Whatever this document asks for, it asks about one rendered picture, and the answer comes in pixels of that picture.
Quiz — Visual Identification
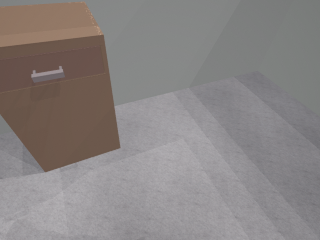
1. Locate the handle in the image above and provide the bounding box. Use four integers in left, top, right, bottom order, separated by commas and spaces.
31, 66, 65, 83

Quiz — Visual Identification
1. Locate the drawer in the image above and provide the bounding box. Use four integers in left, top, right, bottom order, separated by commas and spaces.
0, 45, 104, 92

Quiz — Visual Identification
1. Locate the cabinet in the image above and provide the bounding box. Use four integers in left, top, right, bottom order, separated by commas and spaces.
0, 1, 121, 173

